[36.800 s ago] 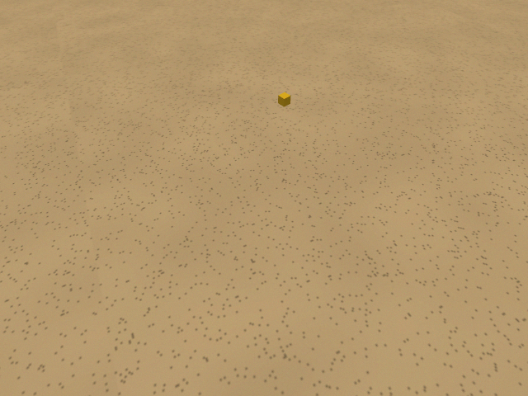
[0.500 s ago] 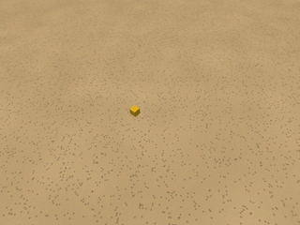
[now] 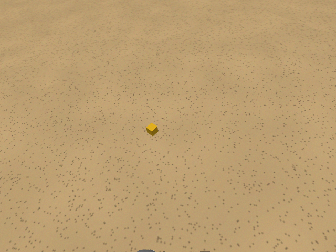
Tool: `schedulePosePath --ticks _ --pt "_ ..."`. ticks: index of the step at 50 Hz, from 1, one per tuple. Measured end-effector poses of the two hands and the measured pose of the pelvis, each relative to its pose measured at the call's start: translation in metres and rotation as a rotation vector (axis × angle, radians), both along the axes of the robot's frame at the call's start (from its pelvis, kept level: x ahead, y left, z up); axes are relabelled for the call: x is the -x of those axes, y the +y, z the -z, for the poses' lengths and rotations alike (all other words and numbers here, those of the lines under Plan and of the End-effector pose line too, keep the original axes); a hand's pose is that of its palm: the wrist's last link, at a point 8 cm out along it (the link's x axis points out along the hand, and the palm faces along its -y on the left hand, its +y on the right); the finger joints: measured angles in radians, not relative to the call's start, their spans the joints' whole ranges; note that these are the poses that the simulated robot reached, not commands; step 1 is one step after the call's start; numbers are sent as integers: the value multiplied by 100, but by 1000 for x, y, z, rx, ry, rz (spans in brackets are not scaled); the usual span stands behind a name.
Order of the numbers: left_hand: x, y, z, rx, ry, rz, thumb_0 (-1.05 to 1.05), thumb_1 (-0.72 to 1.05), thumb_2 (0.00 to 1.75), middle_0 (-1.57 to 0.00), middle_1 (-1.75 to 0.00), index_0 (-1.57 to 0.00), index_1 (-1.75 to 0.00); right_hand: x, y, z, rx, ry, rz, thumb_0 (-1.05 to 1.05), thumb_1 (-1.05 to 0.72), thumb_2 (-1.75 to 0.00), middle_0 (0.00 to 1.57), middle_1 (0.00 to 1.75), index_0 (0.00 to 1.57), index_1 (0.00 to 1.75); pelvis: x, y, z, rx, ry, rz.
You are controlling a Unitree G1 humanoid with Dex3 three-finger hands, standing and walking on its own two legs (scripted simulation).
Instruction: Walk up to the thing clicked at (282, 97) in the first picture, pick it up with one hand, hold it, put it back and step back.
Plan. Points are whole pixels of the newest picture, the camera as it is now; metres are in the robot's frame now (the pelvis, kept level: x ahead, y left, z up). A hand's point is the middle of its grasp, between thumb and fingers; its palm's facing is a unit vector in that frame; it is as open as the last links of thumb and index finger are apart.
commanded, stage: step back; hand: left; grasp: from above
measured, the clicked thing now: (152, 129) +1.04 +0.24 -0.73
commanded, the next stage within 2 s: stand in 0.28 s
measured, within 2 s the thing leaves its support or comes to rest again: neither
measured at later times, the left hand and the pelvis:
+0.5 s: hand out of the picture +0.12 +0.28 -0.14, palm faces -0.02 -0.94 -0.34, open 7.4 cm; pelvis +0.03 +0.03 +0.01, yaw -1 degrees
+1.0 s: hand out of the picture +0.09 +0.27 -0.14, palm faces -0.04 -0.94 -0.35, open 7.4 cm; pelvis +0.01 +0.02 +0.02, yaw -1 degrees
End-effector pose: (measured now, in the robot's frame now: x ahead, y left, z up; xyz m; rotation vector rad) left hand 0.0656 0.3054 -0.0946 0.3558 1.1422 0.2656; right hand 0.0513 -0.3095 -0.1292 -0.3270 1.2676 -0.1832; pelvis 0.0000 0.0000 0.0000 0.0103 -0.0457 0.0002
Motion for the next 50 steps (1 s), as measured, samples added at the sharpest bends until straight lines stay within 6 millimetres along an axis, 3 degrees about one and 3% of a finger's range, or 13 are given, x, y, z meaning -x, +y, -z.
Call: schedulePosePath --ticks 9,18,24,31,50 --pt "-29 24 18 19 18 -8 1 90 90 -21 -30 -20 -30 -31 29 -3 11 -22 0 1 -91 -90 21 30 20 30 -14 19 6 3 3 11" --pt "-46 23 16 54 26 17 1 90 90 -21 -30 -20 -30 -73 45 -19 -10 -109 -19 1 -91 -90 21 30 20 30 -25 26 -4 17 5 15" --pt "-48 17 11 70 35 28 0 90 90 -21 -30 -20 -30 -86 47 -28 -17 -150 -25 1 -91 -90 21 30 20 30 -28 28 -11 14 -7 16" --pt "-43 15 8 74 47 33 0 90 90 -21 -30 -20 -30 -77 44 -31 -15 -138 -12 1 -91 -90 21 30 20 30 -24 26 -15 14 -14 20" --pt "-16 13 6 63 97 29 0 90 90 -21 -30 -20 -30 -16 33 -23 -16 -19 39 1 -91 -90 21 30 20 30 -10 21 -18 13 -12 20"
